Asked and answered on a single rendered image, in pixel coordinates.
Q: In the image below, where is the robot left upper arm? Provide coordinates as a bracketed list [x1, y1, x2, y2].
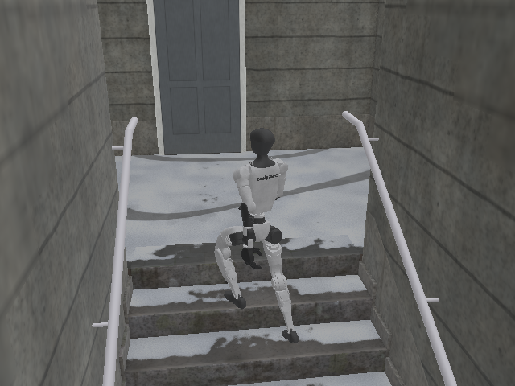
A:
[233, 165, 256, 213]

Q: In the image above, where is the left robot hand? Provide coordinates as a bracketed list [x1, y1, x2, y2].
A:
[241, 247, 262, 269]

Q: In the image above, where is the robot right upper arm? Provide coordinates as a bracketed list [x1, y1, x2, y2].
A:
[273, 158, 288, 198]

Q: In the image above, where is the humanoid robot torso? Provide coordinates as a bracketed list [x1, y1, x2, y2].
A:
[242, 157, 280, 242]

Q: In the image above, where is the left robot forearm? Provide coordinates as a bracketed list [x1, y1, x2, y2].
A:
[240, 203, 254, 248]

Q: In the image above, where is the right robot shin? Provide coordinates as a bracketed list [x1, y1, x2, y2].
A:
[275, 275, 295, 334]

